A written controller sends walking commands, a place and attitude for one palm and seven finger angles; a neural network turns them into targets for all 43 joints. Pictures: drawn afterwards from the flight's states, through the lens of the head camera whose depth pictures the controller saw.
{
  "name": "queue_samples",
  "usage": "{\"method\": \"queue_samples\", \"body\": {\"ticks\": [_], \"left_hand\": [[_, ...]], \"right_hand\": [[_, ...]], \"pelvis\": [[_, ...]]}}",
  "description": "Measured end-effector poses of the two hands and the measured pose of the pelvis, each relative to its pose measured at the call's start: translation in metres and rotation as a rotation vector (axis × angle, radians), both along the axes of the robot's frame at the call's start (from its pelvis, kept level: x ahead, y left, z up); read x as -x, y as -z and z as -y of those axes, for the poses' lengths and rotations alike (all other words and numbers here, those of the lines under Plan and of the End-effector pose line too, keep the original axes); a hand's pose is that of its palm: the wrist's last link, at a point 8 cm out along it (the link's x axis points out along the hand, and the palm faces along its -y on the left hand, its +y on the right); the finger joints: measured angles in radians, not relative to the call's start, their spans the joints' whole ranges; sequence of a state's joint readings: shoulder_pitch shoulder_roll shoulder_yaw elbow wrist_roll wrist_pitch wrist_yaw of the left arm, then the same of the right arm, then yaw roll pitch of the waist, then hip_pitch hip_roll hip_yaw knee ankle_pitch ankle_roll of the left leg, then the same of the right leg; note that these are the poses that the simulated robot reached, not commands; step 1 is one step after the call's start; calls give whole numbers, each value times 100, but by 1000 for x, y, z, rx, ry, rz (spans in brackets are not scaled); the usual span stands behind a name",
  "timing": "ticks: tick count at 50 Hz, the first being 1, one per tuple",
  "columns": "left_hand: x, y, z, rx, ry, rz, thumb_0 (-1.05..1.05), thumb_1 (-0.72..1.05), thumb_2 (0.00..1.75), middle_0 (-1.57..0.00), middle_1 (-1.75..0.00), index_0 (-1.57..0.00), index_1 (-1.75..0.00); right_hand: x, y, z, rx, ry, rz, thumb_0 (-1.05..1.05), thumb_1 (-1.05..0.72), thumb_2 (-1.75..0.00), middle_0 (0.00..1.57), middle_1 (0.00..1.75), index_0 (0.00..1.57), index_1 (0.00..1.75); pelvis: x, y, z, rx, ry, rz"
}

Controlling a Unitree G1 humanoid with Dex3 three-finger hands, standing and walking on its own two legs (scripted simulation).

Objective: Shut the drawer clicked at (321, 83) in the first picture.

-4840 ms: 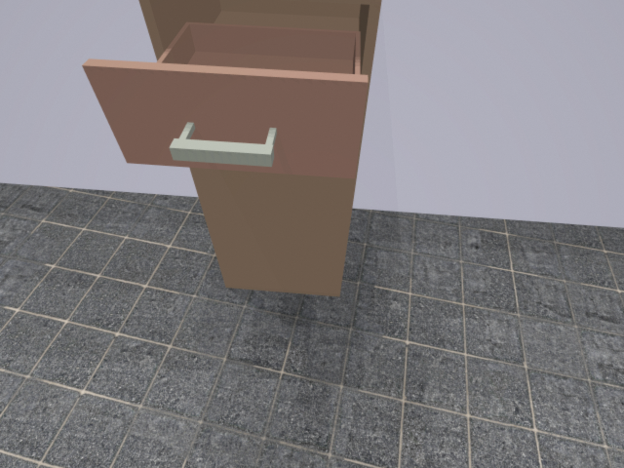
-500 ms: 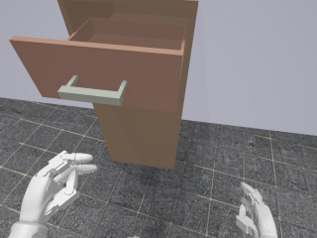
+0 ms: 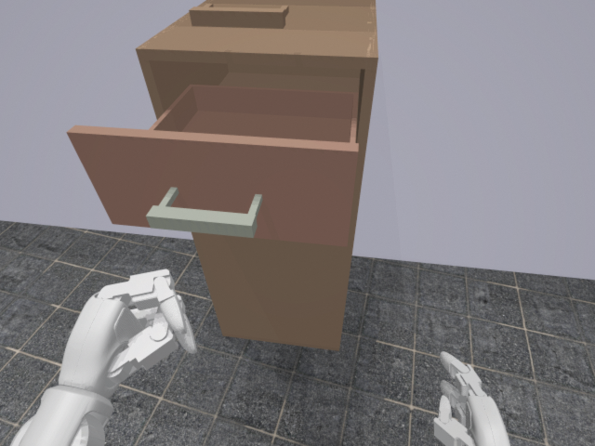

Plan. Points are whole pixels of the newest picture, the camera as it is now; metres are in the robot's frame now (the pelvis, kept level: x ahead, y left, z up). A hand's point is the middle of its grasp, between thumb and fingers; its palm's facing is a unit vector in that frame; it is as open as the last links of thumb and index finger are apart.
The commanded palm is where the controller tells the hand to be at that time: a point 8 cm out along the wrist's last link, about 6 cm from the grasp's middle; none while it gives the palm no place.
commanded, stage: raise the hand and make a fist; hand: left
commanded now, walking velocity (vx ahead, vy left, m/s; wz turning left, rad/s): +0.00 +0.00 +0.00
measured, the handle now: (208, 209) +0.37 +0.17 +0.16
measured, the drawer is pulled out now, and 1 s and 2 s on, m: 0.26 0.26 0.26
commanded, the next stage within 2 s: bring the fist close to the handle in 0.80 s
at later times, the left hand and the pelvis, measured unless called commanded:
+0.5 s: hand (151, 262) +0.19 +0.14 +0.26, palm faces -0.04 -0.99 -0.16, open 3.2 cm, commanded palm +0.15 +0.19 +0.26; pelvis -0.02 -0.01 +0.01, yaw +0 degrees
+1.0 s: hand (158, 263) +0.20 +0.15 +0.25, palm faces -0.03 -0.99 -0.12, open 3.3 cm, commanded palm +0.17 +0.19 +0.25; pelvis -0.02 -0.02 +0.01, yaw +0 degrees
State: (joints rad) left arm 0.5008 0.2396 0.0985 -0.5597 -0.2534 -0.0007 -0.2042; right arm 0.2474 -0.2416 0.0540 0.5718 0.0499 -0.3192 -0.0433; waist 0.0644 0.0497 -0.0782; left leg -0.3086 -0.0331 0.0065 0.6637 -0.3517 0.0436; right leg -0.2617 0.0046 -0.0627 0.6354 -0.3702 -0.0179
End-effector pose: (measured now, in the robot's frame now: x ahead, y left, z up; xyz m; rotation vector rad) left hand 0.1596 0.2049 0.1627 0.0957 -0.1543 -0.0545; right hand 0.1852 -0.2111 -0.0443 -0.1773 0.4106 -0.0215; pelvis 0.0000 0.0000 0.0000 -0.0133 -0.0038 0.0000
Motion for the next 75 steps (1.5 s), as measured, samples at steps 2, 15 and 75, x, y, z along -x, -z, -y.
{"method": "queue_samples", "body": {"ticks": [2,15,75], "left_hand": [[-1,-11,1,-8,3,22,2,90,90,-117,-136,-118,-135],[-9,-68,4,-44,3,56,1,90,90,-137,-157,-138,-156],[-66,-36,19,22,-35,-83,1,90,90,-140,-160,-140,-160]], "right_hand": [[-6,-5,-9,-16,-20,20,2,-91,-90,20,30,20,30],[-21,-16,-36,-54,-103,7,1,-90,-90,20,30,20,30],[-1,2,13,-13,13,-131,1,-90,-90,20,30,20,30]], "pelvis": [[1,-1,-1,-1,0,11],[13,-8,1,-11,-4,72],[4,-12,17,-18,9,63]]}}
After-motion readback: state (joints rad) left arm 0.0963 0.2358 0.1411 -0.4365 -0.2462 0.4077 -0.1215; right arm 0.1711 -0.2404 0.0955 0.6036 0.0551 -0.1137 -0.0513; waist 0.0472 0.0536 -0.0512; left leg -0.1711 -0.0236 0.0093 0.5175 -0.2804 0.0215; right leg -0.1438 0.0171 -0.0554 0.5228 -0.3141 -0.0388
